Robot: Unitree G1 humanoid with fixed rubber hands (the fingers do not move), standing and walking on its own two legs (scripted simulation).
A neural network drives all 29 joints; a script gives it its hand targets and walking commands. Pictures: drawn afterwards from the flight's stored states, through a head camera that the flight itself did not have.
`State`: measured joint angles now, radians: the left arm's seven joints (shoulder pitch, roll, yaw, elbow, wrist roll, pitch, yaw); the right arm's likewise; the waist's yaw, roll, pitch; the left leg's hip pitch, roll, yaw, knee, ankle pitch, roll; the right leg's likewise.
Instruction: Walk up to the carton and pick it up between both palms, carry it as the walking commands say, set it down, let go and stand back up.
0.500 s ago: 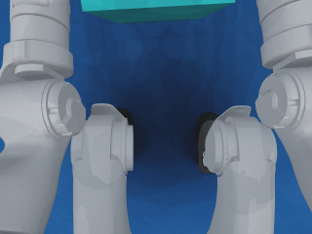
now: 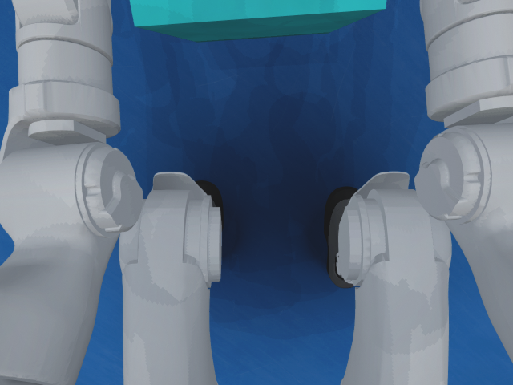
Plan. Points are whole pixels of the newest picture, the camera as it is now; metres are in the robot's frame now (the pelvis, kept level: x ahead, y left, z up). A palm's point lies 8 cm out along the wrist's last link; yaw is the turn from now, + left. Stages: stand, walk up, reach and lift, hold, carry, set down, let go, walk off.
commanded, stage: reach and lift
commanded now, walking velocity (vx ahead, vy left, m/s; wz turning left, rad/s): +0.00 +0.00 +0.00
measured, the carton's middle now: out of the picture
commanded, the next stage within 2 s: none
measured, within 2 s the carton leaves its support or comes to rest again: leaves its support in 0.20 s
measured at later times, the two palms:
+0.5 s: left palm out of the picture +0.56 +0.16 -0.12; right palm out of the picture +0.56 -0.13 -0.13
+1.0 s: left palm out of the picture +0.56 +0.15 -0.08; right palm out of the picture +0.56 -0.14 -0.08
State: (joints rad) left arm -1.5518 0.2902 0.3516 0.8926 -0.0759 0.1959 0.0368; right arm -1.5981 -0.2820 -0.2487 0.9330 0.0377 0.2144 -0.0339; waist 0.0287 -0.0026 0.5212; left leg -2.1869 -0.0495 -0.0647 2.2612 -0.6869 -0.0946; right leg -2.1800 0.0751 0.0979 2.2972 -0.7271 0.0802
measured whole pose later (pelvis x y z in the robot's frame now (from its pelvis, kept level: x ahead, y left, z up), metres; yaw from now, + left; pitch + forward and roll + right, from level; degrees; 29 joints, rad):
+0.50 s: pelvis -0.02 +0.01 +0.04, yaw -2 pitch +34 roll +1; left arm -1.57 0.22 0.32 0.80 -0.01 0.31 0.17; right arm -1.60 -0.28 -0.25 0.86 0.01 0.32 -0.13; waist 0.05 -0.02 0.53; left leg -2.10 -0.08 -0.10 2.13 -0.61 -0.11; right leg -2.10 0.12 0.11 2.14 -0.63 0.11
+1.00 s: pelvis -0.02 +0.01 +0.08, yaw -2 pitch +34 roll +0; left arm -1.53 0.19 0.36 0.63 0.02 0.41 0.16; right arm -1.56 -0.24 -0.30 0.70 -0.06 0.41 -0.11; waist 0.04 -0.02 0.53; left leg -2.00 -0.08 -0.11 2.01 -0.61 -0.11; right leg -1.99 0.11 0.10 2.01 -0.62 0.10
